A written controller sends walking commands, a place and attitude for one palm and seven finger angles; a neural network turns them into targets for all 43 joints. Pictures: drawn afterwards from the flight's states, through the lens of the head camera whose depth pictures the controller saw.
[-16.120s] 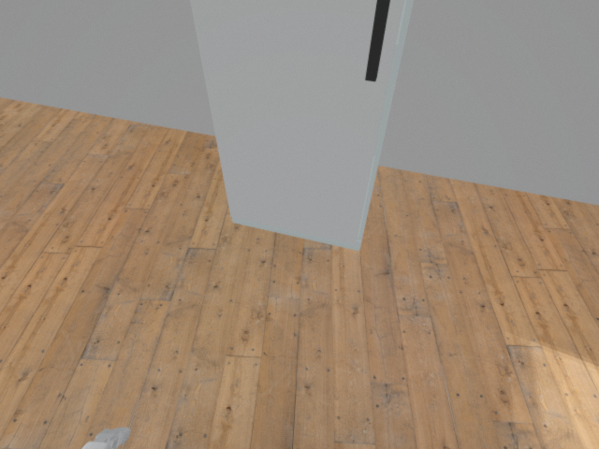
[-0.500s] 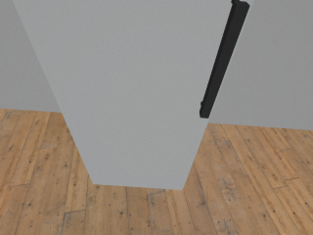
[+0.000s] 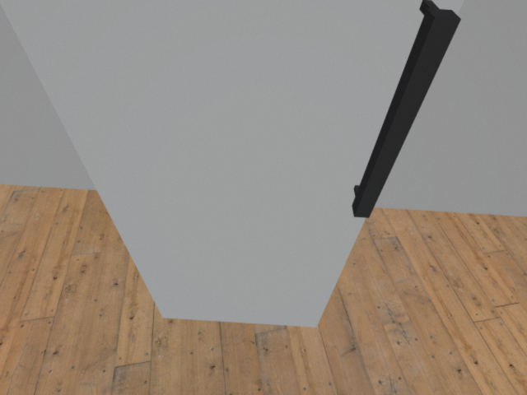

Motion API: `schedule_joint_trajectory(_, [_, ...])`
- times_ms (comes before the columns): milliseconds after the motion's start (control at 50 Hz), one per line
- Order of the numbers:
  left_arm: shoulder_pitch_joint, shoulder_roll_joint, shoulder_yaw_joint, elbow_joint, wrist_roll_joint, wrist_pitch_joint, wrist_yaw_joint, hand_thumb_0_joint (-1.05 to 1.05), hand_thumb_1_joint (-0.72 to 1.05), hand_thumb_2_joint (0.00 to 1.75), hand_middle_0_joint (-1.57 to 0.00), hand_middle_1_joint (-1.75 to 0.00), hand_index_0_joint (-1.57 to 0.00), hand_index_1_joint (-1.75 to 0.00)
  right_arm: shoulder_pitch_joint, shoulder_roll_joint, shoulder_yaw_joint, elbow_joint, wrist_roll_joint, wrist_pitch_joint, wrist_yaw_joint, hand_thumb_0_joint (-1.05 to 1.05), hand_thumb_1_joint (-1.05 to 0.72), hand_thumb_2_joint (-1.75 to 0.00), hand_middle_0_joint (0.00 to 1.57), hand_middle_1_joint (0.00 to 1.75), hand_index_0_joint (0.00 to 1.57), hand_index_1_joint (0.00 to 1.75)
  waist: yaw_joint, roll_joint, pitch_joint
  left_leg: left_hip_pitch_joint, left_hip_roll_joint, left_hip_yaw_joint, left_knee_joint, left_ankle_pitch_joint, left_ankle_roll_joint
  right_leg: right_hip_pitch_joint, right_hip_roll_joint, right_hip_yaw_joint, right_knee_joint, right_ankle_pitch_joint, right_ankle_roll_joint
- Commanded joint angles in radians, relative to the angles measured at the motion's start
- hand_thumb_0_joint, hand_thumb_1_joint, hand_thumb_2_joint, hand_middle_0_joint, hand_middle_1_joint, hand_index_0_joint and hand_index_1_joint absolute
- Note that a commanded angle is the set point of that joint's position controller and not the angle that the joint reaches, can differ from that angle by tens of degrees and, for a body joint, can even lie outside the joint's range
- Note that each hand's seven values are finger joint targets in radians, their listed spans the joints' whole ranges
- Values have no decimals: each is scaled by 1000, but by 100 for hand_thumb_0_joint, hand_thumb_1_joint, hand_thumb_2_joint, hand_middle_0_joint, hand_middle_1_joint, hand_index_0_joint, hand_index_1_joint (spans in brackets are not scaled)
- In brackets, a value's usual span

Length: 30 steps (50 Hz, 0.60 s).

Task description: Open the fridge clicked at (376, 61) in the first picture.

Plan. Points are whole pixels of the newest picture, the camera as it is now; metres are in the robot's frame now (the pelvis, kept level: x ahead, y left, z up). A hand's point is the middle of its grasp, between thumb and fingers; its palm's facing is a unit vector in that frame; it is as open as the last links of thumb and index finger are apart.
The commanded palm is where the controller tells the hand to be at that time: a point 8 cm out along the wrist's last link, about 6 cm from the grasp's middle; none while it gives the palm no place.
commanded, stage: come to a stop and stand still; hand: right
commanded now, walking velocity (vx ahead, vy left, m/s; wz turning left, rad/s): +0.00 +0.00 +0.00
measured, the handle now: (387, 129) +0.45 -0.14 +0.20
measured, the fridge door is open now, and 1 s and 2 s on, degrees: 0 0 0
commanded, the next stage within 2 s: look again from close up in 0.36 s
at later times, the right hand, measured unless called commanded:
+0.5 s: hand out of the picture +0.03 -0.16 -0.17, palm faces +0.02 +0.98 -0.22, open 7.3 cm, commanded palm none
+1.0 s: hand out of the picture +0.02 -0.15 -0.17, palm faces +0.03 +0.98 -0.21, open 7.3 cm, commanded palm none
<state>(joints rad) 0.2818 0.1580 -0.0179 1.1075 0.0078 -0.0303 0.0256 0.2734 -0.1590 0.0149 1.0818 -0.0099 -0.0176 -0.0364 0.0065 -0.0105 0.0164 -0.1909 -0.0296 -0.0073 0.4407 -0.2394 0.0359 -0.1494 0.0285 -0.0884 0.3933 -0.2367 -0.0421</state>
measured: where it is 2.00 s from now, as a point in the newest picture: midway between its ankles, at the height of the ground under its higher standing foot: outside the picture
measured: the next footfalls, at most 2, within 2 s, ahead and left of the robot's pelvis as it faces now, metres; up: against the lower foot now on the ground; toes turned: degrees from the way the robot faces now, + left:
none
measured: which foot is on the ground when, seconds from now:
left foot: down 0.00-1.00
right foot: down 0.00-1.00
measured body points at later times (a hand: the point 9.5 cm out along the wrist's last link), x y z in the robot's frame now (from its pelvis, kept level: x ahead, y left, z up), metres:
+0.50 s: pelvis +0.01 +0.02 +0.00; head +0.02 +0.03 +0.45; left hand +0.02 +0.24 -0.16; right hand +0.03 -0.21 -0.15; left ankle +0.00 +0.10 -0.74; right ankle -0.01 -0.09 -0.74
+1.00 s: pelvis +0.01 +0.03 +0.00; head +0.02 +0.03 +0.45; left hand +0.01 +0.26 -0.16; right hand +0.02 -0.20 -0.15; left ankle +0.00 +0.10 -0.74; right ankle -0.01 -0.09 -0.74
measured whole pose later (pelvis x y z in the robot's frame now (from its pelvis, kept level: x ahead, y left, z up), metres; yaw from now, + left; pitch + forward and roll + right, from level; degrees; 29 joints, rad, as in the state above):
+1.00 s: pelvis +0.01 +0.03 +0.00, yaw +0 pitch -1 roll -1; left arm 0.27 0.17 -0.01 1.14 0.01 -0.02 0.03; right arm 0.27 -0.17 0.01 1.09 -0.01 -0.02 -0.03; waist 0.00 0.00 0.03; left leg -0.14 -0.07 0.01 0.39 -0.23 0.08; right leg -0.12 -0.01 -0.07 0.37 -0.24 0.00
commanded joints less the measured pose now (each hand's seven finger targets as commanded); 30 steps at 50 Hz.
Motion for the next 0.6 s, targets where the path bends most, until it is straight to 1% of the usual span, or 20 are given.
schedule_joint_trajectory(0, [57,98,19,-21,3,-15,11,0,90,90,-20,-30,-20,-30,54,-103,-15,-32,1,-17,-2,0,-90,-90,20,30,20,30,-3,20,27,7,127,-122,-70,208,18,-14,-138,125,-74,173,6])
schedule_joint_trajectory(40, [53,101,19,-19,4,-15,12,0,90,90,-20,-30,-20,-30,52,-103,-14,-33,3,-17,-2,0,-90,-90,20,30,20,30,-4,22,27,7,128,-123,-75,206,20,-7,-138,126,-76,171,6])
schedule_joint_trajectory(60, [53,98,21,-19,4,-15,12,0,90,90,-20,-30,-20,-30,51,-104,-15,-33,0,-18,-3,0,-90,-90,20,30,20,30,-3,25,27,9,126,-123,-71,231,21,0,-137,127,-70,192,5])
schedule_joint_trajectory(100, [55,104,19,-15,4,-16,13,0,90,90,-20,-30,-20,-30,43,-109,-16,-36,2,-18,-3,0,-90,-90,20,30,20,30,-2,25,7,25,128,-119,-67,246,20,11,-141,125,-72,211,7])
schedule_joint_trajectory(160, [48,104,20,-13,3,-15,13,0,90,90,-20,-30,-20,-30,39,-113,-18,-38,1,-17,-3,0,-90,-90,20,30,20,30,-4,30,27,23,128,-120,-73,243,22,6,-139,124,-74,197,8])
schedule_joint_trajectory(200, [47,107,21,-12,4,-16,14,0,90,90,-20,-30,-20,-30,43,-114,-19,-38,2,-19,-3,0,-90,-90,20,30,20,30,-4,25,13,29,131,-122,-75,264,22,18,-138,120,-71,205,9])
schedule_joint_trajectory(240, [41,109,20,-10,5,-15,14,0,90,90,-20,-30,-20,-30,38,-118,-20,-38,3,-18,-3,0,-90,-90,20,30,20,30,-5,15,24,29,131,-122,-79,257,23,13,-138,121,-74,196,11])
schedule_joint_trajectory(260, [43,106,21,-10,4,-14,14,0,90,90,-20,-30,-20,-30,42,-117,-20,-38,1,-20,-3,0,-90,-90,20,30,20,30,-4,35,21,30,130,-123,-78,272,24,20,-139,119,-69,202,10])
schedule_joint_trajectory(340, [38,111,21,-7,5,-13,15,0,90,90,-20,-30,-20,-30,40,-121,-20,-36,3,-19,-2,0,-90,-90,20,30,20,30,-4,16,26,27,130,-129,-86,258,25,22,-138,119,-75,182,12])
schedule_joint_trajectory(380, [39,110,22,-5,4,-13,15,0,90,90,-20,-30,-20,-30,40,-121,-21,-37,2,-20,-3,0,-90,-90,20,30,20,30,-4,22,31,30,131,-127,-90,260,24,17,-138,116,-73,176,13])
schedule_joint_trajectory(420, [36,115,22,-5,5,-12,15,0,90,90,-20,-30,-20,-30,42,-124,-22,-34,3,-21,-3,0,-90,-90,20,30,20,30,-4,24,15,37,131,-131,-92,270,25,28,-139,113,-71,175,14])
schedule_joint_trajectory(460, [36,110,23,-5,3,-11,15,0,90,90,-20,-30,-20,-30,45,-122,-21,-35,2,-21,-3,0,-90,-90,20,30,20,30,-4,25,30,32,130,-133,-97,262,25,22,-137,113,-72,160,14])
schedule_joint_trajectory(540, [33,119,23,-1,5,-11,15,0,90,90,-20,-30,-20,-30,43,-128,-21,-31,4,-22,-2,0,-90,-90,20,30,20,30,-3,18,29,32,132,-139,-105,252,27,22,-136,113,-75,146,16])
schedule_joint_trajectory(560, [37,110,23,-2,4,-11,16,0,90,90,-20,-30,-20,-30,45,-124,-22,-32,2,-22,-3,0,-90,-90,20,30,20,30,-3,28,31,33,129,-135,-103,260,27,22,-138,112,-72,152,15])
schedule_joint_trajectory(580, [39,116,22,-1,4,-12,16,0,90,90,-20,-30,-20,-30,45,-126,-23,-32,3,-23,-3,0,-90,-90,20,30,20,30,-4,31,24,42,132,-134,-105,264,26,20,-136,112,-72,152,16])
